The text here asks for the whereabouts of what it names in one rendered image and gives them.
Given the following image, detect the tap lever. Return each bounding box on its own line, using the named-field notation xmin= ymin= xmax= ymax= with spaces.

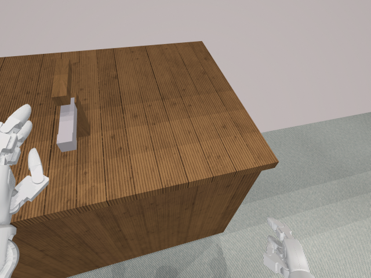
xmin=56 ymin=97 xmax=77 ymax=152

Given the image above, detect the counter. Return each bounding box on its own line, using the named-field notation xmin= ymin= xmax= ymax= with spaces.
xmin=0 ymin=41 xmax=279 ymax=278

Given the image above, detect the robot left forearm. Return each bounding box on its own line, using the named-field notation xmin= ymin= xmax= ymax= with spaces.
xmin=0 ymin=224 xmax=20 ymax=278

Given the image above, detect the robot left hand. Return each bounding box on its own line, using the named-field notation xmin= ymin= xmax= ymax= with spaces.
xmin=0 ymin=104 xmax=49 ymax=225

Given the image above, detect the robot right hand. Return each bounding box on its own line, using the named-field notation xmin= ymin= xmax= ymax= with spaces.
xmin=263 ymin=217 xmax=310 ymax=278

